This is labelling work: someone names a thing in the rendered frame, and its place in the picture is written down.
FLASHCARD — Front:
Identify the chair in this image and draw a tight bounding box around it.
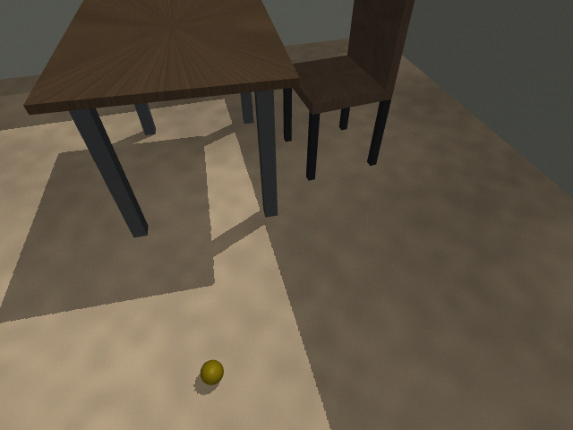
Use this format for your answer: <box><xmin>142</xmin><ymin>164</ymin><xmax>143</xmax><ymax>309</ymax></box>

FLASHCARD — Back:
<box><xmin>283</xmin><ymin>0</ymin><xmax>415</xmax><ymax>181</ymax></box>

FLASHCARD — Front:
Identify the ball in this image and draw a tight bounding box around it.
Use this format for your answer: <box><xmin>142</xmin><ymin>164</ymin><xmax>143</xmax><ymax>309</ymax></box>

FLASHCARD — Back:
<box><xmin>201</xmin><ymin>360</ymin><xmax>224</xmax><ymax>385</ymax></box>

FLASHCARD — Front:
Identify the table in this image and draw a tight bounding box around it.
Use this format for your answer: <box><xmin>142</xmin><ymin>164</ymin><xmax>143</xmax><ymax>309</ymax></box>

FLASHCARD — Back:
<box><xmin>23</xmin><ymin>0</ymin><xmax>300</xmax><ymax>237</ymax></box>

